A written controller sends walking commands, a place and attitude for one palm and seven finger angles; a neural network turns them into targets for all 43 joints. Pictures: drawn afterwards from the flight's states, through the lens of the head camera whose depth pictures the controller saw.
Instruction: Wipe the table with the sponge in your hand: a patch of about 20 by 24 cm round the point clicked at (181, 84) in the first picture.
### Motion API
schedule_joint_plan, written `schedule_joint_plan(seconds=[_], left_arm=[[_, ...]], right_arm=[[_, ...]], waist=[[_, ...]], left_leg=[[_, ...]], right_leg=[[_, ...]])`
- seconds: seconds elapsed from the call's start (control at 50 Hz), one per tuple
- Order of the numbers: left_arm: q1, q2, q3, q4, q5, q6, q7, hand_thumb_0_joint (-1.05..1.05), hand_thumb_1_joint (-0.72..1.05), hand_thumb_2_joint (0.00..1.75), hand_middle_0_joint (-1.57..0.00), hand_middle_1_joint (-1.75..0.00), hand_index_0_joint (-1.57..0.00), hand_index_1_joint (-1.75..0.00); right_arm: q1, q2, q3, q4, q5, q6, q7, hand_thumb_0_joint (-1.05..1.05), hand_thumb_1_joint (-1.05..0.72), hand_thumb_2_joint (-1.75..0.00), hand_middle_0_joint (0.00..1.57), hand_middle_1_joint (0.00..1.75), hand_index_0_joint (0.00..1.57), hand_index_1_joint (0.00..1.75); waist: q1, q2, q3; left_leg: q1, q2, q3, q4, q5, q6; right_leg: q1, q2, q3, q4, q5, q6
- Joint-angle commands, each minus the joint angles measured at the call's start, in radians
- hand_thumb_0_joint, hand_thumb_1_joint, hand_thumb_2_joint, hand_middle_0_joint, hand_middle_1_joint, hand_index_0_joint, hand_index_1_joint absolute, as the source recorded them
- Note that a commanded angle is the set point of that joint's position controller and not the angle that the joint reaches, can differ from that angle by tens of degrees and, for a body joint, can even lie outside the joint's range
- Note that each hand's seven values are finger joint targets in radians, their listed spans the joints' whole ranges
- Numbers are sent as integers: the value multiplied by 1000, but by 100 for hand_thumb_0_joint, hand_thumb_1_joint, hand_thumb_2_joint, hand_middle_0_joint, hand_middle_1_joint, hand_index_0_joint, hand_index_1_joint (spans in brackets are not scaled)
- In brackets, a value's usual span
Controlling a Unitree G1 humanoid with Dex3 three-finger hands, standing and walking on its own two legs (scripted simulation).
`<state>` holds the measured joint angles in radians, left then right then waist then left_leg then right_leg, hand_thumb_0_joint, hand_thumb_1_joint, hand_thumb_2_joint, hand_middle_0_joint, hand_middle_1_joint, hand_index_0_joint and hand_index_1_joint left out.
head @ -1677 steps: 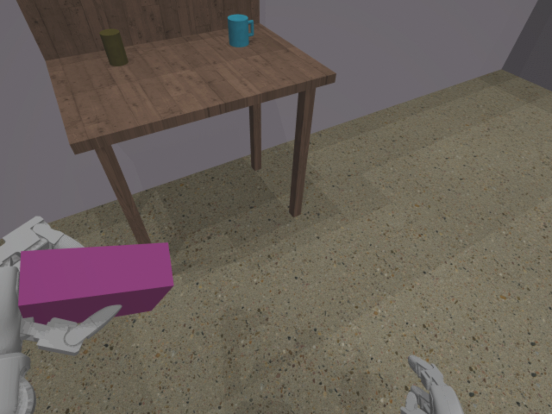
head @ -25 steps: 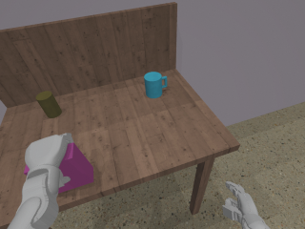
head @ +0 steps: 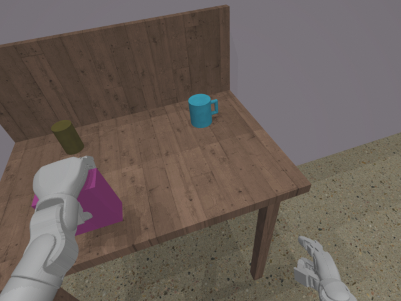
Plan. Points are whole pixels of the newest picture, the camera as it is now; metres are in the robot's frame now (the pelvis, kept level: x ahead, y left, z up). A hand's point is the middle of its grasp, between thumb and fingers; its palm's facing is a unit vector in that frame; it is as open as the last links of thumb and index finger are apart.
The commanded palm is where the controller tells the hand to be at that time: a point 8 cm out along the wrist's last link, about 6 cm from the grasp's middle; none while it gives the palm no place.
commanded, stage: lift the sponge slowly off the table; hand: left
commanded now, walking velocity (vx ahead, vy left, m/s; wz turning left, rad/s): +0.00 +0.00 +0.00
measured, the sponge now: (88, 209) +0.26 +0.29 +0.05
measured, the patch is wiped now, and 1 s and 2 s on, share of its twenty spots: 1.00 1.00 1.00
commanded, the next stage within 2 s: bring the sponge back beside the body in 0.88 s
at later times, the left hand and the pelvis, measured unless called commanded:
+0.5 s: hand (65, 182) +0.26 +0.31 +0.14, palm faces +0.10 -0.07 -0.99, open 9.0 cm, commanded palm +0.23 +0.30 +0.21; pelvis +0.00 +0.00 +0.00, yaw +0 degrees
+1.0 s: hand (60, 172) +0.27 +0.31 +0.16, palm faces +0.12 -0.08 -0.99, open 9.0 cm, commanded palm +0.23 +0.30 +0.23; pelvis +0.00 +0.02 +0.00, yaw +0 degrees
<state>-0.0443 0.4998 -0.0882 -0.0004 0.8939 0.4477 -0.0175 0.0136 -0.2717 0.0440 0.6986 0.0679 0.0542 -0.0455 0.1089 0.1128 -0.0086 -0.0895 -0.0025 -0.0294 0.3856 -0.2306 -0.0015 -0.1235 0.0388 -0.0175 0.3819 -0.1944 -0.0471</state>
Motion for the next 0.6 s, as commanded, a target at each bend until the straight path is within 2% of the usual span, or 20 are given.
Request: schedule_joint_plan(seconds=[0.0, 0.04, 0.06, 0.1, 0.14, 0.16, 0.18, 0.2, 0.24, 0.26, 0.3, 0.34, 0.36, 0.42, 0.44, 0.46, 0.5, 0.54, 0.56, 0.58], left_arm=[[-300, 263, 163, -178, 29, -20, 27, 0, 10, 130, -120, -160, -120, -160], [-317, 282, 182, -200, 28, -22, 19, 0, 10, 130, -120, -160, -120, -160], [-333, 259, 156, -188, 25, -24, 15, 0, 10, 130, -120, -160, -120, -160], [-336, 291, 180, -151, 24, -24, 9, 0, 10, 130, -120, -160, -120, -160], [-349, 299, 190, -226, 21, -37, 6, 0, 10, 130, -120, -160, -120, -160], [-334, 285, 181, -233, 15, -41, 7, 0, 10, 130, -120, -160, -120, -160], [-308, 306, 206, -214, 16, -42, 8, 0, 10, 130, -120, -160, -120, -160], [-274, 291, 197, -218, 11, -37, 4, 0, 10, 130, -120, -160, -120, -160], [-288, 308, 217, -252, 2, -32, 1, 0, 10, 130, -120, -160, -120, -160], [-302, 290, 195, -248, 6, -28, 0, 0, 10, 130, -120, -160, -120, -160], [-301, 305, 204, -228, 1, -15, -2, 0, 10, 130, -120, -160, -120, -160], [-333, 331, 223, -272, 4, -11, -5, 0, 10, 130, -120, -160, -120, -160], [-324, 318, 211, -272, 4, -9, -6, 0, 10, 130, -120, -160, -120, -160], [-279, 344, 238, -292, -6, -8, -13, 0, 10, 130, -120, -160, -120, -160], [-277, 359, 255, -311, -6, -4, -17, 0, 10, 130, -120, -160, -120, -160], [-278, 319, 219, -300, -11, 3, -22, 0, 10, 130, -120, -160, -120, -160], [-306, 327, 212, -267, -13, 17, -34, 0, 10, 130, -120, -160, -120, -160], [-358, 341, 216, -291, -14, 18, -43, 0, 10, 130, -120, -160, -120, -160], [-368, 341, 208, -273, -10, 21, -46, 0, 10, 130, -120, -160, -120, -160], [-387, 346, 203, -247, -5, 21, -50, 0, 10, 130, -120, -160, -120, -160]], right_arm=[[-220, -99, -35, -182, -3, -61, -12, 0, -90, -90, 20, 30, 20, 30], [-235, -96, -31, -192, 0, -61, -12, 0, -90, -90, 20, 30, 20, 30], [-222, -96, -32, -191, -1, -64, -14, 0, -90, -90, 20, 30, 20, 30], [-215, -104, -34, -178, 0, -57, -15, 0, -90, -90, 20, 30, 20, 30], [-236, -96, -32, -198, 2, -67, -13, 0, -90, -90, 20, 30, 20, 30], [-222, -95, -35, -200, -2, -72, -12, 0, -90, -90, 20, 30, 20, 30], [-212, -97, -36, -187, -2, -70, -8, 0, -90, -90, 20, 30, 20, 30], [-212, -98, -38, -194, -4, -66, -6, 0, -90, -90, 20, 30, 20, 30], [-236, -96, -33, -203, 2, -66, -4, 0, -90, -90, 20, 30, 20, 30], [-224, -97, -35, -199, -2, -66, -5, 0, -90, -90, 20, 30, 20, 30], [-219, -102, -36, -194, -1, -62, -7, 0, -90, -90, 20, 30, 20, 30], [-249, -100, -31, -205, 3, -64, -6, 0, -90, -90, 20, 30, 20, 30], [-231, -99, -33, -205, -1, -65, -7, 0, -90, -90, 20, 30, 20, 30], [-226, -100, -36, -203, -3, -62, -2, 0, -90, -90, 20, 30, 20, 30], [-252, -99, -31, -207, -1, -64, -2, 0, -90, -90, 20, 30, 20, 30], [-238, -94, -28, -209, -3, -63, -1, 0, -90, -90, 20, 30, 20, 30], [-238, -101, -26, -197, 0, -52, -3, 0, -90, -90, 20, 30, 20, 30], [-261, -96, -22, -209, 6, -60, -9, 0, -90, -90, 20, 30, 20, 30], [-243, -99, -21, -208, 2, -62, -12, 0, -90, -90, 20, 30, 20, 30], [-239, -98, -20, -197, 5, -61, -14, 0, -90, -90, 20, 30, 20, 30]], waist=[[6, -66, -190], [10, -48, -186], [2, -62, -191], [0, -72, -169], [11, -21, -212], [14, -19, -230], [13, -32, -215], [18, -45, -216], [17, -30, -199], [14, -55, -207], [12, -70, -184], [18, -24, -196], [19, -53, -222], [22, -58, -234], [25, -35, -224], [19, -42, -207], [9, -46, -168], [7, -47, -176], [11, -52, -198], [1, -42, -184]], left_leg=[[-27, -39, -16, -39, 188, 51], [-23, -40, -21, -46, 183, 50], [-30, -39, -11, -36, 182, 52], [-39, -39, -15, -39, 168, 50], [-16, -43, -21, -39, 186, 50], [-16, -41, -15, -27, 215, 52], [-22, -39, -22, -27, 235, 49], [-26, -39, -20, -28, 237, 50], [-29, -38, -24, -34, 221, 48], [-30, -36, -17, -28, 222, 50], [-38, -35, -20, -31, 212, 49], [-27, -37, -26, -34, 217, 47], [-28, -37, -19, -26, 232, 50], [-24, -38, -22, -18, 261, 50], [-21, -37, -27, -22, 255, 49], [-35, -33, -19, -20, 255, 47], [-44, -30, -25, -32, 221, 44], [-32, -29, -32, -38, 196, 46], [-39, -31, -24, -31, 199, 48], [-39, -30, -28, -37, 193, 45]], right_leg=[[98, -11, 70, -58, 114, -25], [92, -6, 87, -62, 98, -30], [94, -12, 68, -56, 106, -23], [83, -13, 75, -66, 94, -22], [100, -10, 93, -59, 105, -30], [117, -16, 70, -42, 147, -29], [116, -14, 75, -41, 178, -30], [125, -16, 67, -38, 187, -26], [109, -11, 93, -44, 159, -31], [110, -16, 69, -38, 160, -27], [97, -18, 72, -45, 155, -23], [98, -12, 97, -44, 147, -34], [118, -19, 70, -31, 168, -29], [133, -23, 81, -25, 230, -25], [121, -15, 102, -27, 209, -33], [119, -22, 72, -21, 213, -28], [85, -19, 70, -41, 163, -25], [73, -14, 91, -48, 120, -30], [87, -22, 65, -40, 123, -27], [75, -22, 71, -49, 113, -26]])
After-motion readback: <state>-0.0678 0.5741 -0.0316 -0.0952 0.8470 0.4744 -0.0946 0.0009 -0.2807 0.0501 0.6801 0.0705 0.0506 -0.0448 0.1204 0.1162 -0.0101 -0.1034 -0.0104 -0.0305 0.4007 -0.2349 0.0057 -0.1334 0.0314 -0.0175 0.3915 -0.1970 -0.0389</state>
